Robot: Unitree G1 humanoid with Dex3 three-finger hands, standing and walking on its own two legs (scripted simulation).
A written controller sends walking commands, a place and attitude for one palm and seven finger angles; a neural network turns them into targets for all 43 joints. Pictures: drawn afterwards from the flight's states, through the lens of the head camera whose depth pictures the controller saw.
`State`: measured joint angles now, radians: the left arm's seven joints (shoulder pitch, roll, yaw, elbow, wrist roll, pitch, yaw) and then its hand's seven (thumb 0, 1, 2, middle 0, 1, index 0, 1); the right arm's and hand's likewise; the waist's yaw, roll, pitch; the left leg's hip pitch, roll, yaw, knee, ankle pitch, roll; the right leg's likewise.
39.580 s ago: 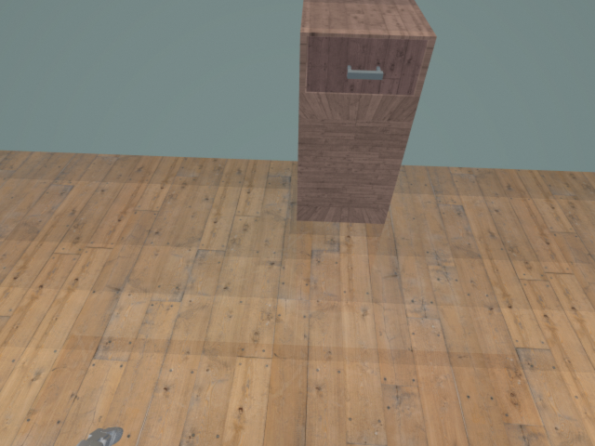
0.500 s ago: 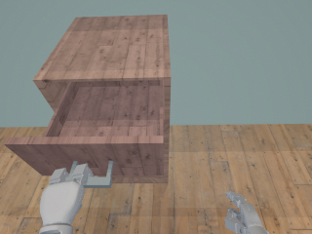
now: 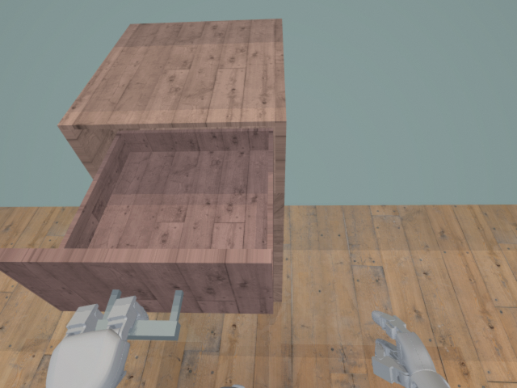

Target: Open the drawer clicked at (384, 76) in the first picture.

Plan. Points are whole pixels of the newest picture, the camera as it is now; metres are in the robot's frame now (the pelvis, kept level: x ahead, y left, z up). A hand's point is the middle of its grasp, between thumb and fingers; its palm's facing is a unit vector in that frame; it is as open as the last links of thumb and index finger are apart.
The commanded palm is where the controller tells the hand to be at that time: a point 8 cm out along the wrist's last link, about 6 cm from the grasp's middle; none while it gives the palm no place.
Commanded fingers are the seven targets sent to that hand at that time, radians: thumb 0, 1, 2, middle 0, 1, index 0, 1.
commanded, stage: pull the drawer open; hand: left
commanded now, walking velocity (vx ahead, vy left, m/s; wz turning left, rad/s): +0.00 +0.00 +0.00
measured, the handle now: (142, 313) +0.21 +0.20 +0.03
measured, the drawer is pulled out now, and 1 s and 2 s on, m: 0.27 0.30 0.30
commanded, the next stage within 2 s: open the thumb to release the handle in 0.20 s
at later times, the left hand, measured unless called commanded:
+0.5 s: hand out of the picture +0.12 +0.24 +0.01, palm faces +0.00 -0.10 -0.99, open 6.3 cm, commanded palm +0.09 +0.23 +0.06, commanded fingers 0.00 0.13 0.57 -0.34 -1.27 -0.34 -1.27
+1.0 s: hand out of the picture +0.12 +0.23 +0.01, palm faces +0.01 -0.14 -0.99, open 13.7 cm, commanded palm +0.10 +0.23 +0.06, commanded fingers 0.00 -0.50 0.30 -0.30 -1.20 -0.30 -1.20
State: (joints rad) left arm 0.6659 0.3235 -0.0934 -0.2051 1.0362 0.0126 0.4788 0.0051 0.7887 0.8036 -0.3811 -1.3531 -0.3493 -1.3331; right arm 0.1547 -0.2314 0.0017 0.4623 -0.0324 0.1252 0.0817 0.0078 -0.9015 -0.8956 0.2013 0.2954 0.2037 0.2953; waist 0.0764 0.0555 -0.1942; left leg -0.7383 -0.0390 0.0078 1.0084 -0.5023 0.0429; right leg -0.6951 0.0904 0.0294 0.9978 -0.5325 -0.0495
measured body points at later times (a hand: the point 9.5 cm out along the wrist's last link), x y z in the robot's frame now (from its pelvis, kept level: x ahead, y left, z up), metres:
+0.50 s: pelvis -0.01 -0.01 -0.01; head +0.03 -0.03 +0.44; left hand +0.11 +0.24 +0.06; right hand +0.22 -0.21 -0.10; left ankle -0.01 +0.09 -0.68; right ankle -0.03 -0.10 -0.68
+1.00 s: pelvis -0.02 -0.01 +0.00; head +0.02 -0.03 +0.44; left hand +0.11 +0.23 +0.06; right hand +0.20 -0.22 -0.10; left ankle -0.01 +0.09 -0.68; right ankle -0.03 -0.10 -0.68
